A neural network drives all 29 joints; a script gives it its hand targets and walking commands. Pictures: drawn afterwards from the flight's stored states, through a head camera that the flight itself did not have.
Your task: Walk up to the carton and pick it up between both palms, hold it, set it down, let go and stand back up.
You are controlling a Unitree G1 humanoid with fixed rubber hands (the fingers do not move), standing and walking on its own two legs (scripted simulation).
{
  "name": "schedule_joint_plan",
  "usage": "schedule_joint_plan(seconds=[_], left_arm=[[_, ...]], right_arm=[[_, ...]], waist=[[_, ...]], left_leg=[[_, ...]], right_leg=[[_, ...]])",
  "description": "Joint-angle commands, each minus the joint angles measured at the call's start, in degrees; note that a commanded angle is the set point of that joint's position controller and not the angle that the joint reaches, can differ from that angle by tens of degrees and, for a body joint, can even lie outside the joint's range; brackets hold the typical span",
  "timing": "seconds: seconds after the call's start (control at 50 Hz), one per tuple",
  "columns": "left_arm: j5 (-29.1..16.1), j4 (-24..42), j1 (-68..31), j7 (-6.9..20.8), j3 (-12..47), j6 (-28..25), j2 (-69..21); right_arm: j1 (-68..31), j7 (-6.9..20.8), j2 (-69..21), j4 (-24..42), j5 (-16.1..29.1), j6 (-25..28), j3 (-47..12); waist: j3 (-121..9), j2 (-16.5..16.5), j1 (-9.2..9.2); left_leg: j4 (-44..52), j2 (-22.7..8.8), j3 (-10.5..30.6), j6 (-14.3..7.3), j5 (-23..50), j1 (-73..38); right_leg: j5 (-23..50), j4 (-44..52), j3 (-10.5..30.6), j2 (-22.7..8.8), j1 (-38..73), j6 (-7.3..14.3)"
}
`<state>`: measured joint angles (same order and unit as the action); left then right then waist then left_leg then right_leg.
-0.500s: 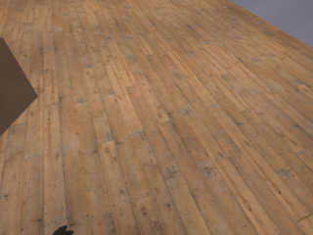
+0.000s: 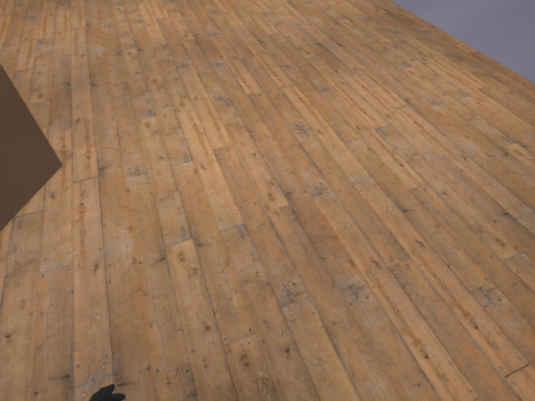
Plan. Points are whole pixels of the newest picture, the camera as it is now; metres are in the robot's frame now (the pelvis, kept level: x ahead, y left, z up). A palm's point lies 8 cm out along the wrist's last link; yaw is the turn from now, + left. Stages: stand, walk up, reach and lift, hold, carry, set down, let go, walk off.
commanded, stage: stand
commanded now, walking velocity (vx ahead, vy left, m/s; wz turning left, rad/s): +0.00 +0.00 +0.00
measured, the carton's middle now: out of the picture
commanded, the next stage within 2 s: walk up in 0.02 s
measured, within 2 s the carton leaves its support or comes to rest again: neither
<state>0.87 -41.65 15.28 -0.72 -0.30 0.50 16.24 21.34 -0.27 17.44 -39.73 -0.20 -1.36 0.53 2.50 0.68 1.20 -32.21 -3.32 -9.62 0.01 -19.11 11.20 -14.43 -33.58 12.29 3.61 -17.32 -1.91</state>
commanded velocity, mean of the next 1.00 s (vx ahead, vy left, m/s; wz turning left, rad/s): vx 0.00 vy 0.00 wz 0.00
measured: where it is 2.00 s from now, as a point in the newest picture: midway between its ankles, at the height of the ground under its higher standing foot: (112, 326)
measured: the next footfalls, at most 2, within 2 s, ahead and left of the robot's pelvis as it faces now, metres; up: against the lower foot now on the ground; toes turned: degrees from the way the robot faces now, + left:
left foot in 0.58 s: +0.07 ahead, +0.30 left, +0.00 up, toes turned +24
right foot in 1.00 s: +0.35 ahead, +0.19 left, +0.00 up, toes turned +36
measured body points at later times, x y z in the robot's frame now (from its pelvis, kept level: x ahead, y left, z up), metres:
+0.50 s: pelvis +0.02 +0.07 +0.00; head +0.02 +0.09 +0.45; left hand +0.05 +0.38 -0.11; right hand +0.16 -0.22 -0.09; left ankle +0.03 +0.24 -0.69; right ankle +0.04 -0.14 -0.73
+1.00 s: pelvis +0.19 +0.21 -0.01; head +0.18 +0.20 +0.44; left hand +0.19 +0.52 -0.09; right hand +0.33 -0.05 -0.13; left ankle +0.04 +0.28 -0.73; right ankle +0.32 +0.17 -0.73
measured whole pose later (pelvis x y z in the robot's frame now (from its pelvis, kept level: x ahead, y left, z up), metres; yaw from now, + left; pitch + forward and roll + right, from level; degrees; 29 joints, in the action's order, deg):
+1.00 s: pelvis +0.19 +0.21 -0.01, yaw +35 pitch -1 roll +0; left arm 2.4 -35.9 11.2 1.3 -3.0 -2.3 16.8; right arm 30.3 1.9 18.7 -43.9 -1.3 1.0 3.3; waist -0.3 0.1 3.9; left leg -36.3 2.9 10.0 -0.1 -27.0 8.0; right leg -10.7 -34.0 -0.5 0.8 -22.9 0.3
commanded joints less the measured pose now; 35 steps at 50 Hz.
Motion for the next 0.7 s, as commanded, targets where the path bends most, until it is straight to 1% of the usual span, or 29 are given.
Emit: schedule_joint_plan(seconds=[0.0,0.18,0.2,0.22,0.24,0.26,0.28,0.3,0.32,0.34,0.36,0.38,0.42,0.46,0.48,0.5,0.52,0.54,0.56,0.58,0.6,0.62,0.64,0.66,0.68], left_arm=[[0.02,4.07,0.20,-0.28,-2.24,-0.90,7.38],[0.03,3.92,0.22,-0.26,-2.21,-0.94,7.37],[3.01,5.36,-1.88,-0.37,-5.41,-1.38,10.40],[3.32,5.40,-0.64,-0.67,-6.12,-1.65,11.55],[3.73,3.84,2.58,-1.09,-6.92,-1.78,13.28],[4.31,2.59,5.68,-1.69,-7.06,-1.90,13.75],[4.44,2.11,5.02,-2.25,-6.47,-2.39,13.04],[4.24,2.25,2.86,-2.66,-6.25,-3.00,12.63],[4.20,2.59,-0.23,-2.88,-6.15,-3.57,12.60],[4.09,3.07,-3.56,-2.96,-6.02,-3.94,12.23],[3.87,3.40,-6.07,-2.78,-5.93,-4.12,11.76],[3.69,3.42,-7.77,-2.53,-5.90,-4.24,11.40],[3.57,3.31,-10.14,-1.86,-6.17,-4.38,11.84],[3.87,3.81,-13.72,-1.09,-6.76,-4.23,12.85],[4.20,4.15,-14.97,-0.78,-6.93,-4.02,13.13],[4.38,4.25,-15.08,-0.39,-6.69,-3.81,13.90],[4.65,4.33,-15.54,-0.11,-6.01,-3.59,11.34],[4.45,3.99,-14.04,0.19,-4.94,-3.04,7.81],[3.94,5.21,-13.00,0.87,-3.26,-2.48,3.70],[1.97,8.57,-11.63,1.84,-2.35,-2.19,2.18],[-0.04,10.37,-9.36,2.05,-2.81,-2.17,5.04],[-0.29,10.36,-10.39,1.95,-2.76,-2.58,6.97],[0.02,9.63,-12.09,1.93,-3.26,-3.03,8.42],[0.26,8.37,-12.49,1.98,-3.68,-3.47,9.25],[0.45,7.52,-11.50,2.18,-3.98,-3.74,9.77]], right_arm=[[2.62,-0.30,7.60,3.19,-0.04,0.85,2.41],[2.74,-0.29,7.60,3.14,-0.05,0.87,2.40],[3.01,1.82,11.86,3.81,-1.88,0.23,4.50],[1.95,2.98,10.99,4.37,-1.97,-0.28,4.40],[0.42,3.59,8.86,5.41,-2.26,-0.60,4.08],[-2.39,4.05,8.77,7.27,-4.05,-1.00,4.22],[-2.84,4.23,10.15,8.12,-5.05,-1.18,4.52],[-1.72,4.55,10.45,8.07,-4.99,-1.14,4.87],[0.00,4.85,10.08,7.79,-4.50,-0.91,5.25],[1.83,5.19,9.70,7.16,-3.96,-0.79,5.49],[3.45,5.64,9.00,6.30,-3.25,-0.78,5.54],[4.34,6.11,8.30,5.71,-2.64,-0.89,5.49],[4.70,6.88,7.20,5.69,-1.67,-0.96,5.50],[7.17,7.36,6.55,5.24,-0.62,-0.26,5.73],[9.41,7.37,6.75,4.57,-0.17,0.32,5.99],[12.90,6.98,8.07,2.42,-0.20,0.69,6.76],[17.82,6.24,7.89,0.61,-0.29,1.41,7.09],[22.43,5.01,9.57,-2.17,-0.37,2.03,8.02],[24.84,3.89,13.04,-3.05,-0.80,2.53,8.77],[20.99,3.17,16.56,-0.31,-1.61,2.70,8.50],[14.00,2.87,19.12,2.08,-1.54,2.43,8.34],[10.21,2.30,21.37,3.25,-1.26,2.23,8.67],[8.68,1.70,19.95,3.08,-1.26,2.19,8.32],[7.27,1.16,17.59,2.67,-1.68,2.11,7.63],[6.60,0.99,14.94,2.15,-1.89,2.19,6.77]], waist=[[-0.65,0.24,-0.06],[-0.21,0.40,-0.03],[-0.94,1.80,-0.33],[0.69,5.17,-1.83],[1.13,10.69,-3.96],[0.66,11.06,-6.10],[1.01,7.00,-5.63],[1.82,5.25,-4.82],[1.66,5.59,-3.59],[1.32,6.53,-2.19],[0.94,7.71,-1.29],[0.65,8.54,-0.80],[1.18,10.81,0.06],[0.90,13.69,2.42],[0.04,13.97,3.56],[-0.69,11.23,5.16],[-2.86,4.27,7.66],[-3.84,-6.13,9.18],[-1.95,-19.14,10.89],[1.12,-25.48,8.97],[2.48,-22.43,4.57],[5.58,-20.45,3.43],[8.74,-17.63,3.08],[10.65,-15.66,2.20],[10.48,-13.84,1.32]], left_leg=[[7.72,-4.96,6.75,-2.91,1.32,-0.79],[7.96,-4.93,6.88,-2.92,0.53,-0.53],[2.37,-3.44,17.01,-5.86,-9.82,14.16],[-0.20,-1.93,16.32,-5.00,-14.15,25.66],[-10.30,1.04,10.59,-2.40,-13.05,31.19],[-25.49,-0.16,10.79,-1.02,-10.71,31.41],[-30.33,-2.77,14.51,-0.32,-9.12,32.39],[-32.62,-4.26,15.63,0.16,-7.43,32.54],[-33.29,-5.50,16.81,0.38,-5.94,31.80],[-32.38,-6.61,17.61,0.54,-4.64,30.89],[-30.92,-6.82,16.96,0.91,-3.34,29.34],[-29.23,-6.58,15.77,1.32,-2.08,27.45],[-23.91,-6.44,13.26,1.54,-1.34,21.37],[-16.69,-5.65,9.08,0.72,-0.84,9.88],[-14.86,-4.49,6.20,0.43,-0.13,4.74],[-12.58,-3.22,3.63,-0.16,3.87,-1.34],[-8.63,-1.76,0.67,-0.38,5.47,-7.77],[-5.63,2.01,0.57,-1.09,2.41,-11.70],[0.33,2.25,11.45,-3.90,-7.10,-12.50],[13.80,-7.14,37.87,-8.41,-23.11,-10.17],[23.11,-14.93,53.81,-14.09,-28.79,-6.79],[26.94,-19.01,59.09,-18.63,-33.81,-3.10],[26.90,-18.42,57.09,-18.85,-34.84,-0.12],[23.61,-15.55,50.57,-17.30,-29.05,3.98],[21.01,-12.10,43.24,-14.64,-22.38,8.61]], right_leg=[[8.85,4.53,3.68,-3.77,-1.95,2.92],[8.03,4.83,3.81,-3.72,-2.34,2.87],[-12.97,2.39,2.41,-5.90,7.94,7.45],[-22.77,6.32,7.49,-10.06,14.95,10.29],[-28.09,14.84,16.09,-17.86,18.86,14.70],[-26.31,19.47,25.35,-26.98,16.04,19.55],[-23.49,19.81,27.30,-29.71,13.63,21.23],[-22.16,19.74,24.96,-30.07,11.63,21.53],[-21.09,19.79,21.58,-29.60,10.48,20.98],[-19.29,19.76,16.79,-28.49,10.17,19.70],[-17.08,19.65,11.21,-26.48,10.07,18.28],[-15.09,19.53,5.80,-24.35,9.38,16.92],[-13.78,19.15,-3.04,-21.42,4.85,14.71],[-15.35,16.59,-11.61,-18.05,-2.63,11.94],[-17.96,13.92,-14.33,-16.67,-5.01,11.02],[-22.64,8.80,-16.22,-16.11,-8.86,10.19],[-26.19,1.15,-20.18,-13.64,-11.34,9.43],[-26.48,-12.76,-23.68,-8.87,-13.34,8.07],[-28.67,-29.61,-23.20,-3.69,-20.39,6.39],[-28.23,-38.49,-16.52,-2.34,-29.55,3.95],[-25.36,-39.21,-10.77,-4.45,-32.37,3.08],[-22.82,-39.72,-8.97,-7.90,-33.99,2.72],[-18.53,-40.27,-8.00,-9.41,-34.29,2.52],[-14.75,-38.12,-8.20,-10.02,-31.15,2.36],[-12.00,-33.22,-8.26,-9.85,-25.39,2.40]])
